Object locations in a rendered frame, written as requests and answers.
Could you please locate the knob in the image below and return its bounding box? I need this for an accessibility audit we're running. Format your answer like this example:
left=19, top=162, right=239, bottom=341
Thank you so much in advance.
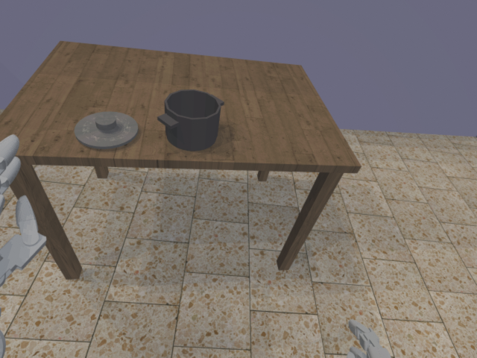
left=95, top=114, right=116, bottom=131

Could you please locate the robot left hand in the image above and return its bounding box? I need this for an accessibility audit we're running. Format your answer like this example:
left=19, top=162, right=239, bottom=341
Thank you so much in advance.
left=0, top=134, right=46, bottom=287

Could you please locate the pot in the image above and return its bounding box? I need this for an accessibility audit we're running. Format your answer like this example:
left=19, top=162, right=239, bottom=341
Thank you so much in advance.
left=157, top=89, right=224, bottom=151

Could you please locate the lid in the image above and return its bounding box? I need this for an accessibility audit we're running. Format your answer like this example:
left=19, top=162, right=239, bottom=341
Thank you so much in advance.
left=75, top=112, right=139, bottom=149

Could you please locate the table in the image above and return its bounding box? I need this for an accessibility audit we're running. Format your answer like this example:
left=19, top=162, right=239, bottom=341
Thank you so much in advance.
left=0, top=41, right=361, bottom=280

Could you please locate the robot right hand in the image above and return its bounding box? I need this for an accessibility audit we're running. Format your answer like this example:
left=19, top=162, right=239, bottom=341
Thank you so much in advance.
left=347, top=319, right=391, bottom=358

